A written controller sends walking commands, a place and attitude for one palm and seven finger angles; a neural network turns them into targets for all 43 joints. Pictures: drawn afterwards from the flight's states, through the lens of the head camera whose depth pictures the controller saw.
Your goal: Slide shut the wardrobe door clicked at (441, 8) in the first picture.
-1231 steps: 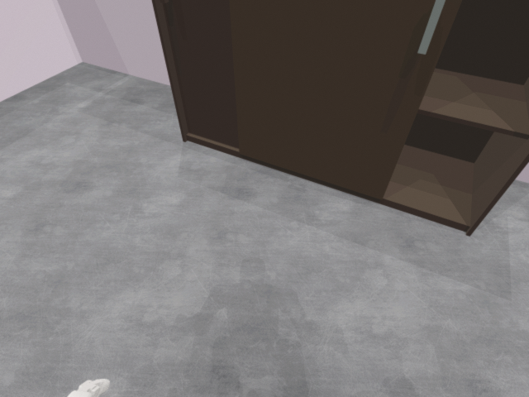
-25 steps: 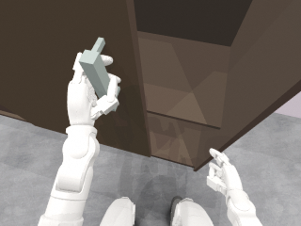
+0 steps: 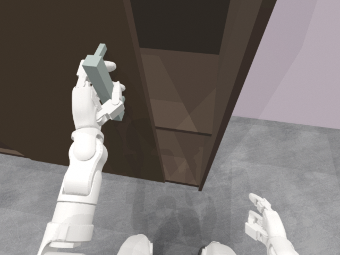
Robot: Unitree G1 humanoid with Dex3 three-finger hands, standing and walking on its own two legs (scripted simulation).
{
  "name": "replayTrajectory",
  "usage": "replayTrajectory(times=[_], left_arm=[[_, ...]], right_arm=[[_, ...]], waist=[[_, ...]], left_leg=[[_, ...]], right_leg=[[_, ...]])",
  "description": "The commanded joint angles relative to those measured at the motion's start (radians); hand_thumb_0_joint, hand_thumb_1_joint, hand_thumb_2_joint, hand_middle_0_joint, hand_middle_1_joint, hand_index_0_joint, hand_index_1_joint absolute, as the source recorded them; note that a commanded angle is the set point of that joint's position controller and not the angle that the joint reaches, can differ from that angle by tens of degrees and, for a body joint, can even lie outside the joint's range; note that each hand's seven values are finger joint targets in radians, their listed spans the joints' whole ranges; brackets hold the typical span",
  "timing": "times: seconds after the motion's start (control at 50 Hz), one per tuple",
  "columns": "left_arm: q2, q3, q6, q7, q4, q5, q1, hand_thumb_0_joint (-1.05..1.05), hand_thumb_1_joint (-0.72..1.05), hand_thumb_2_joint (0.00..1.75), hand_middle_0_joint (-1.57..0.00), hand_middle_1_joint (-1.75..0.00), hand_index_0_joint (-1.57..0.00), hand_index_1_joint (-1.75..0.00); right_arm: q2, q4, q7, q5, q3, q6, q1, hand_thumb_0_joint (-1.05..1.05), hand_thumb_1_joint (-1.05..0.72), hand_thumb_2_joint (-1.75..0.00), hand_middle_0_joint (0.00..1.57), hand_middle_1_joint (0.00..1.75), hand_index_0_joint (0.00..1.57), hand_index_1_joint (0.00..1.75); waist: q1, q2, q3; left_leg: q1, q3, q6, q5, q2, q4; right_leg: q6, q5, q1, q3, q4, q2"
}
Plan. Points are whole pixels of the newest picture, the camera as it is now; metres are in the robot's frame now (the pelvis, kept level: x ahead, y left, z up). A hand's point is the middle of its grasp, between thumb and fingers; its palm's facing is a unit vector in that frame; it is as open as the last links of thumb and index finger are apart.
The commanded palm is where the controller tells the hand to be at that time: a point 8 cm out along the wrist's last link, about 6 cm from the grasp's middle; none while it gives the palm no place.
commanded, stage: step sideways, sliding the door along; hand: left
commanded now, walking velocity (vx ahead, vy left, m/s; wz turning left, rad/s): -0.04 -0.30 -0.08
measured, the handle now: (110, 85) +0.42 +0.19 +0.13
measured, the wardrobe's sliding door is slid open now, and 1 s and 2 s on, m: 0.19 0.00 0.00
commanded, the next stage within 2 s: stop walking and hold the door there in 1.22 s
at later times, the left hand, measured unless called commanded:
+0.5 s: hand (174, 110) +0.36 +0.04 +0.13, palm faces +0.18 -0.98 -0.07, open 6.5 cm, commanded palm +0.33 +0.02 +0.13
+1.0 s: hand (216, 112) +0.37 -0.04 +0.13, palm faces +0.37 -0.93 -0.09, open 6.9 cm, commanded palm +0.33 -0.07 +0.13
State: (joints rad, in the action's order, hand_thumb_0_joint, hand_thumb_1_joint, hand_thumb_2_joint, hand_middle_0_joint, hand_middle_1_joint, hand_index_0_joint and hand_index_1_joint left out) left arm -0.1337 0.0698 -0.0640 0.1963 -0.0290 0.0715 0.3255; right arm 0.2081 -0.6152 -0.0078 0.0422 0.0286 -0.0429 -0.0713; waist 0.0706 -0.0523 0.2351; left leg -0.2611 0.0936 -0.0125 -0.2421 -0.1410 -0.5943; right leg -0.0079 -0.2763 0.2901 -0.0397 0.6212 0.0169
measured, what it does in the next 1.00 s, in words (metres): steps to the right: left foot, then right foot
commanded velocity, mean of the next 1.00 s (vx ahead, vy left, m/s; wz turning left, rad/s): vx -0.04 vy -0.30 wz -0.08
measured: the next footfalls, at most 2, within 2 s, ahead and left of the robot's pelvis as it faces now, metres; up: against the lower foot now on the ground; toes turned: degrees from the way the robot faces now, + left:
left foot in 0.36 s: +0.02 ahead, +0.09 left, +0.00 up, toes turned +7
right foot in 0.62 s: +0.06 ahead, -0.28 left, +0.00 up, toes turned -3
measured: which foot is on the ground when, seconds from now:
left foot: down 0.00-0.24, up 0.26-0.34, down 0.36-0.66, up 0.68-0.76, down 0.78-1.00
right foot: down 0.00-0.38, up 0.40-0.60, down 0.62-0.80, up 0.82-0.98, down 1.00-1.00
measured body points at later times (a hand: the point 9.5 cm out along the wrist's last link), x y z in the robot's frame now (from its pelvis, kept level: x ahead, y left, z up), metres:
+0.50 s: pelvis -0.01 -0.11 +0.00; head +0.04 -0.11 +0.45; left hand +0.35 +0.09 +0.14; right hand +0.18 -0.32 -0.11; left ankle -0.02 +0.08 -0.73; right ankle +0.01 -0.22 -0.68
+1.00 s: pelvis +0.00 -0.26 -0.01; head +0.06 -0.26 +0.43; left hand +0.34 +0.01 +0.14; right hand +0.20 -0.46 -0.12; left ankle -0.02 -0.01 -0.73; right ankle +0.05 -0.37 -0.73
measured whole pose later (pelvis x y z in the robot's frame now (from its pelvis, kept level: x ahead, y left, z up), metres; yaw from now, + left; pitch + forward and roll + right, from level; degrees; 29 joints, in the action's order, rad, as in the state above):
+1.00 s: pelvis +0.00 -0.26 -0.01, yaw +1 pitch -4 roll +0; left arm -0.22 0.13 -0.04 0.16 -0.19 0.11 0.41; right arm 0.21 -0.58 -0.04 0.05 0.04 -0.02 -0.16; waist 0.13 -0.05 0.21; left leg -0.19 0.03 -0.16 -0.32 -0.26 -0.59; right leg 0.00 -0.28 0.32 -0.04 0.67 0.01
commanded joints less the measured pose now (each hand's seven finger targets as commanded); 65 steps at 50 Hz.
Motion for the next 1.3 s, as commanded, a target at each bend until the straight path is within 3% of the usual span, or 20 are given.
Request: replayTrajectory(times=[0.0,0.14,0.26,0.32,0.36,0.4,0.52,0.58,0.62,0.66,0.7,0.74,0.78,0.9,0.96,1.04,1.1,1.14,1.18,1.28], left_arm=[[0.081,-0.321,-0.153,-0.142,0.358,-0.038,0.422,0.00,0.90,0.90,-0.45,-1.40,-0.45,-1.40],[0.103,-0.345,-0.111,-0.157,0.204,-0.048,0.527,0.00,0.90,0.90,-0.45,-1.40,-0.45,-1.40],[0.017,-0.286,-0.081,-0.132,0.081,-0.030,0.465,0.00,0.90,0.90,-0.45,-1.40,-0.45,-1.40],[0.080,-0.337,-0.126,-0.136,0.212,-0.017,0.593,0.00,0.90,0.90,-0.45,-1.40,-0.45,-1.40],[0.097,-0.365,-0.148,-0.157,0.223,-0.019,0.556,0.00,0.90,0.90,-0.45,-1.40,-0.45,-1.40],[0.129,-0.379,-0.138,-0.178,0.192,-0.029,0.531,0.00,0.90,0.90,-0.45,-1.40,-0.45,-1.40],[0.116,-0.362,-0.123,-0.173,0.143,-0.031,0.548,0.00,0.90,0.90,-0.45,-1.40,-0.45,-1.40],[0.085,-0.332,-0.124,-0.167,0.161,-0.035,0.534,0.00,0.90,0.90,-0.45,-1.40,-0.45,-1.40],[0.010,-0.296,-0.107,-0.154,0.175,-0.038,0.521,0.00,0.90,0.90,-0.45,-1.40,-0.45,-1.40],[-0.008,-0.268,-0.098,-0.142,0.148,-0.027,0.421,0.00,0.90,0.90,-0.45,-1.40,-0.45,-1.40],[0.017,-0.276,-0.120,-0.141,0.225,-0.027,0.483,0.00,0.90,0.90,-0.45,-1.40,-0.45,-1.40],[0.056,-0.322,-0.141,-0.145,0.300,-0.011,0.499,0.00,0.90,0.90,-0.45,-1.40,-0.45,-1.40],[0.092,-0.335,-0.158,-0.172,0.280,-0.026,0.479,0.00,0.90,0.90,-0.45,-1.40,-0.45,-1.40],[0.084,-0.318,-0.136,-0.173,0.223,-0.032,0.471,0.00,0.90,0.90,-0.45,-1.40,-0.45,-1.40],[0.027,-0.276,-0.120,-0.164,0.225,-0.036,0.456,0.00,0.90,0.90,-0.45,-1.40,-0.45,-1.40],[-0.108,-0.147,-0.107,-0.135,0.221,-0.019,0.334,0.00,0.90,0.90,-0.45,-1.40,-0.45,-1.40],[-0.091,-0.156,-0.134,-0.116,0.338,-0.007,0.378,0.00,0.90,0.90,-0.45,-1.40,-0.45,-1.40],[-0.067,-0.155,-0.158,-0.127,0.411,0.002,0.344,0.00,0.90,0.90,-0.45,-1.40,-0.45,-1.40],[-0.031,-0.161,-0.154,-0.137,0.349,-0.025,0.316,0.00,0.90,0.90,-0.45,-1.40,-0.45,-1.40],[-0.116,-0.096,-0.142,-0.121,0.360,-0.031,0.309,0.00,0.90,0.90,-0.45,-1.40,-0.45,-1.40]], right_arm=[[0.116,0.173,-0.010,-0.019,0.054,-0.027,0.077,0.00,-0.90,-0.90,0.20,0.30,0.20,0.30],[0.126,0.162,-0.036,0.004,0.054,-0.014,0.045,0.00,-0.90,-0.90,0.20,0.30,0.20,0.30],[0.100,0.105,0.008,0.018,0.054,-0.009,0.021,0.00,-0.90,-0.90,0.20,0.30,0.20,0.30],[0.068,0.090,0.027,0.000,0.034,-0.019,0.012,0.00,-0.90,-0.90,0.20,0.30,0.20,0.30],[0.135,0.140,0.014,-0.021,0.059,0.002,0.049,0.00,-0.90,-0.90,0.20,0.30,0.20,0.30],[0.106,0.144,-0.010,-0.018,0.043,0.012,0.063,0.00,-0.90,-0.90,0.20,0.30,0.20,0.30],[0.127,0.156,-0.032,-0.005,0.051,0.007,0.019,0.00,-0.90,-0.90,0.20,0.30,0.20,0.30],[0.100,0.174,-0.016,0.015,0.037,0.006,0.031,0.00,-0.90,-0.90,0.20,0.30,0.20,0.30],[0.049,0.163,0.005,0.022,0.031,0.002,0.043,0.00,-0.90,-0.90,0.20,0.30,0.20,0.30],[0.076,0.124,0.020,0.014,0.045,-0.009,0.019,0.00,-0.90,-0.90,0.20,0.30,0.20,0.30],[0.068,0.112,0.031,-0.006,0.040,-0.019,0.018,0.00,-0.90,-0.90,0.20,0.30,0.20,0.30],[0.087,0.120,0.038,-0.008,0.048,-0.019,0.014,0.00,-0.90,-0.90,0.20,0.30,0.20,0.30],[0.128,0.166,-0.005,-0.021,0.058,-0.012,0.042,0.00,-0.90,-0.90,0.20,0.30,0.20,0.30],[0.123,0.172,-0.033,-0.005,0.058,-0.026,0.017,0.00,-0.90,-0.90,0.20,0.30,0.20,0.30],[0.105,0.192,-0.020,0.023,0.045,-0.026,0.015,0.00,-0.90,-0.90,0.20,0.30,0.20,0.30],[0.102,0.133,0.010,0.013,0.069,-0.043,-0.023,0.00,-0.90,-0.90,0.20,0.30,0.20,0.30],[0.080,0.117,0.032,0.000,0.039,-0.052,-0.021,0.00,-0.90,-0.90,0.20,0.30,0.20,0.30],[0.120,0.162,0.018,-0.020,0.061,-0.050,0.000,0.00,-0.90,-0.90,0.20,0.30,0.20,0.30],[0.121,0.168,-0.009,-0.017,0.060,-0.037,0.023,0.00,-0.90,-0.90,0.20,0.30,0.20,0.30],[0.139,0.184,-0.026,0.004,0.069,-0.070,-0.008,0.00,-0.90,-0.90,0.20,0.30,0.20,0.30]], waist=[[-0.079,-0.183,-0.591],[-0.094,-0.204,-0.498],[-0.100,0.336,-0.455],[-0.138,0.178,-0.575],[-0.103,-0.223,-0.505],[-0.083,-0.131,-0.477],[-0.093,-0.230,-0.478],[-0.089,-0.066,-0.508],[-0.107,0.295,-0.521],[-0.098,0.357,-0.518],[-0.099,0.274,-0.542],[-0.117,0.083,-0.599],[-0.072,-0.124,-0.578],[-0.086,-0.254,-0.475],[-0.088,-0.029,-0.481],[-0.078,0.310,-0.528],[-0.114,0.121,-0.562],[-0.075,-0.206,-0.564],[-0.061,-0.241,-0.494],[-0.080,-0.255,-0.467]], left_leg=[[0.490,-0.329,0.188,0.906,-0.370,0.157],[0.249,-0.054,0.078,0.420,-0.235,0.034],[-0.004,-0.063,-0.002,-0.275,0.075,-0.315],[0.206,-0.030,0.019,0.141,-0.007,0.171],[0.458,-0.385,0.159,0.937,-0.364,0.181],[0.397,-0.324,0.215,0.715,-0.366,0.177],[0.322,-0.064,0.094,0.600,-0.252,0.094],[0.246,-0.023,0.067,0.393,-0.156,-0.039],[0.038,0.021,0.079,-0.044,0.026,-0.176],[-0.049,-0.043,-0.001,-0.265,0.069,-0.280],[-0.008,-0.039,0.011,-0.155,0.030,-0.027],[0.363,-0.098,0.063,0.558,-0.130,0.177],[0.521,-0.346,0.199,0.960,-0.391,0.165],[0.330,-0.039,0.094,0.577,-0.241,0.082],[0.210,0.008,0.065,0.285,-0.123,-0.033],[-0.052,-0.030,0.001,-0.291,0.061,-0.266],[0.199,-0.029,0.029,0.206,-0.060,0.170],[0.567,-0.284,0.162,1.075,-0.364,0.133],[0.558,-0.196,0.190,0.975,-0.373,0.125],[0.473,0.008,0.058,0.820,-0.232,0.005]], right_leg=[[0.023,-0.242,0.161,0.090,0.370,0.011],[0.008,0.013,-0.084,-0.005,0.021,-0.016],[-0.154,0.468,-0.114,0.337,-0.249,0.205],[-0.075,0.742,-0.200,0.126,0.071,0.136],[0.023,-0.073,0.213,0.036,0.326,0.016],[0.024,-0.193,0.254,0.110,0.438,0.021],[0.010,-0.076,0.050,-0.013,0.123,-0.017],[0.007,0.242,-0.136,-0.030,-0.106,-0.021],[-0.078,0.734,-0.230,0.231,-0.149,0.175],[-0.135,0.932,-0.273,0.296,-0.135,0.212],[-0.110,0.972,-0.319,0.229,-0.027,0.189],[-0.007,0.760,-0.104,0.068,0.173,0.104],[0.026,-0.227,0.228,0.084,0.382,0.018],[0.012,-0.053,0.023,-0.003,0.093,-0.017],[0.015,0.284,-0.155,-0.014,-0.100,-0.022],[-0.134,1.022,-0.321,0.315,-0.101,0.211],[-0.051,0.924,-0.214,0.156,0.099,0.164],[0.045,0.008,0.191,0.046,0.235,0.026],[0.026,-0.223,0.258,0.084,0.277,0.016],[0.012,0.063,0.000,-0.029,-0.062,-0.043]])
